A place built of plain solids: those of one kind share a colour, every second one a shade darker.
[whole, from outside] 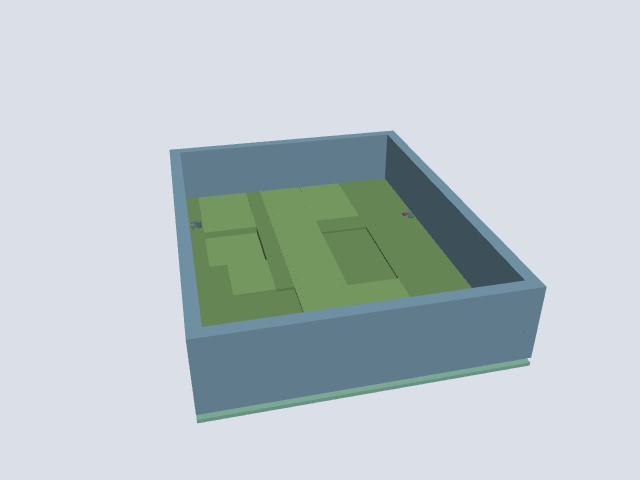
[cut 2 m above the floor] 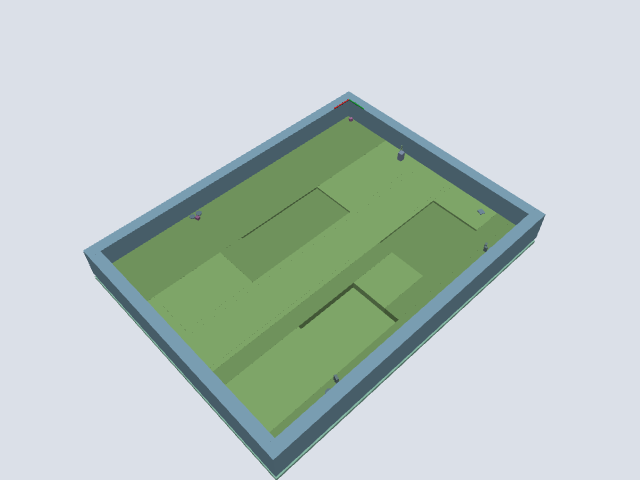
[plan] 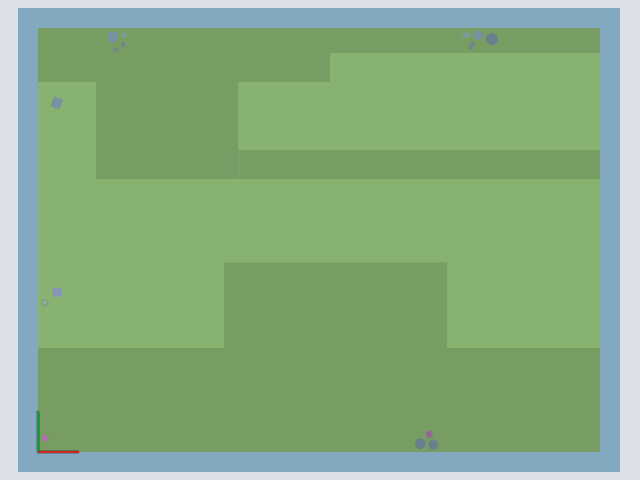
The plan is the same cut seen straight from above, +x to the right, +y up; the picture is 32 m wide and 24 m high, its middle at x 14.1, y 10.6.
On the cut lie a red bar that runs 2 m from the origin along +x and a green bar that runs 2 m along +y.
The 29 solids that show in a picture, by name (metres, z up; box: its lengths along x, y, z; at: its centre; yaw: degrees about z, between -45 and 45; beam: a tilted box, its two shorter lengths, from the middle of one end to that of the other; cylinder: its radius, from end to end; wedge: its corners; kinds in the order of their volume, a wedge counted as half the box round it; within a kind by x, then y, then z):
{
 "floor_1": {"box": [2.9, 4.85, 1.32], "at": [1.45, 16.07, -0.66]},
 "floor_2": {"box": [9.3, 4.28, 1.32], "at": [4.65, 7.34, -0.66]},
 "floor_3": {"box": [7.13, 4.85, 1.12], "at": [6.46, 16.07, -0.76]},
 "floor_4": {"box": [14.6, 1.45, 1.32], "at": [7.3, 19.23, -0.66]},
 "floor_5": {"box": [4.57, 3.4, 1.32], "at": [12.31, 16.8, -0.66]},
 "floor_6": {"box": [8.84, 4.28, 1.15], "at": [13.72, 7.34, -0.74]},
 "floor_7": {"box": [28.1, 5.2, 1.32], "at": [14.05, 2.6, -0.66]},
 "floor_8": {"box": [28.1, 0.47, 1.32], "at": [14.05, 9.71, -0.66]},
 "floor_9": {"box": [28.1, 3.3, 1.0], "at": [14.05, 11.6, -0.5]},
 "floor_10": {"box": [28.1, 0.4, 1.32], "at": [14.05, 13.45, -0.66]},
 "floor_11": {"box": [28.1, 1.25, 1.32], "at": [14.05, 20.57, -0.66]},
 "floor_12": {"box": [5.99, 4.85, 0.68], "at": [17.59, 17.52, -0.98]},
 "floor_13": {"box": [18.07, 1.45, 1.32], "at": [19.07, 14.38, -0.66]},
 "floor_14": {"box": [2.31, 4.28, 1.32], "at": [19.3, 7.34, -0.66]},
 "floor_15": {"box": [6.56, 4.28, 1.32], "at": [23.73, 7.34, -0.66]},
 "floor_16": {"box": [7.51, 4.85, 1.32], "at": [24.34, 17.52, -0.66]},
 "floor_17": {"box": [1.09, 4.28, 1.32], "at": [27.55, 7.34, -0.66]},
 "wall_1": {"box": [1.0, 21.2, 6.0], "at": [-0.5, 10.6, 2.0]},
 "wall_2": {"box": [30.1, 1.0, 6.0], "at": [14.05, -0.5, 2.0]},
 "wall_3": {"box": [30.1, 1.0, 6.0], "at": [14.05, 21.7, 2.0]},
 "wall_4": {"box": [1.0, 21.2, 6.0], "at": [28.6, 10.6, 2.0]},
 "floor_base_1": {"box": [30.1, 23.2, 0.3], "at": [14.05, 10.6, -1.57]},
 "hose_coil_1": {"box": [0.48, 0.53, 0.13], "at": [0.94, 17.45, 0.01], "yaw": -19.8},
 "hose_coil_2": {"cylinder": 0.28, "from": [3.73, 20.75, -0.05], "to": [3.73, 20.75, 0.09]},
 "hose_coil_3": {"cylinder": 0.27, "from": [19.12, 0.42, -0.05], "to": [19.12, 0.42, 0.08]},
 "hose_coil_4": {"cylinder": 0.25, "from": [19.76, 0.37, -0.05], "to": [19.76, 0.37, 0.08]},
 "hose_coil_5": {"cylinder": 0.24, "from": [22.01, 20.83, -0.05], "to": [22.01, 20.83, 0.09]},
 "hose_coil_6": {"cylinder": 0.3, "from": [22.69, 20.65, -0.05], "to": [22.69, 20.65, 0.09]},
 "bin_1": {"box": [0.49, 0.45, 0.85], "at": [0.96, 7.99, 0.42], "yaw": 4.4}
}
